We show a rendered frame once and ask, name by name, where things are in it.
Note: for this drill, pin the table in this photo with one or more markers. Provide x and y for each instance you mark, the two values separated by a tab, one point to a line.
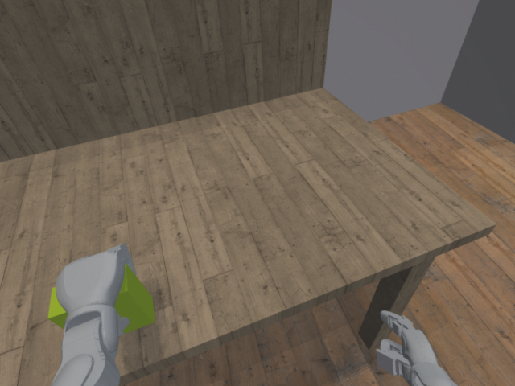
198	132

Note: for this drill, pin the sponge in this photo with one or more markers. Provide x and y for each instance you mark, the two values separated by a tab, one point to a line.
133	302

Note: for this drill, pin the robot right forearm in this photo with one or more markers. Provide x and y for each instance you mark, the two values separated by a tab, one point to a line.
429	374

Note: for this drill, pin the left robot hand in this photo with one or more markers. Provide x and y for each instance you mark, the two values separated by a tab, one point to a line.
95	279

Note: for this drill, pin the robot left forearm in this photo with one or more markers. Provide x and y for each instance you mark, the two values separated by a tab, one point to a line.
89	348

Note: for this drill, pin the right robot hand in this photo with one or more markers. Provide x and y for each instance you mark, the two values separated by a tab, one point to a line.
398	359

